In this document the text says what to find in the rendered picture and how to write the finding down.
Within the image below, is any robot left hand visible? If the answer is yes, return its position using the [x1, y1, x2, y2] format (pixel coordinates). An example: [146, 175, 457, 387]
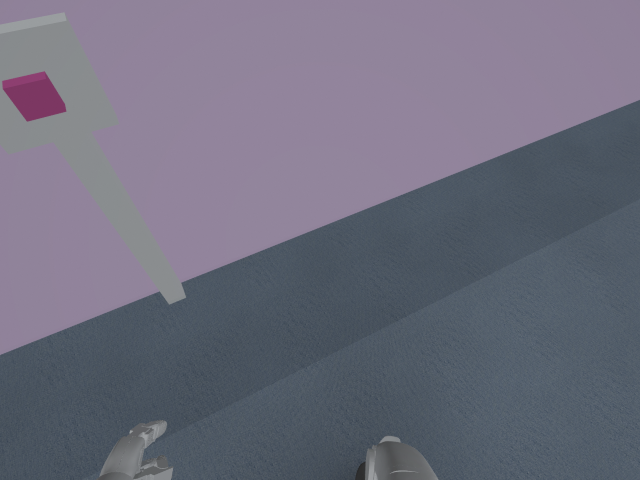
[99, 420, 173, 480]

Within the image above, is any robot right shin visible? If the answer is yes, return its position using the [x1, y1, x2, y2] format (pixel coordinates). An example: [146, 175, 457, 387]
[379, 436, 401, 443]

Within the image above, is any robot right thigh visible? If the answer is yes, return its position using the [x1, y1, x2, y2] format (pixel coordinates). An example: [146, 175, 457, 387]
[365, 441, 438, 480]

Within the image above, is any button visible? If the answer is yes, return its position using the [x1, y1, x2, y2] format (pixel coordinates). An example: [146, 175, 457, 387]
[2, 71, 66, 122]

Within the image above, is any panel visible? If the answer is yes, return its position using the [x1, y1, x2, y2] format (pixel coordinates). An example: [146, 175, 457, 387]
[0, 12, 186, 305]

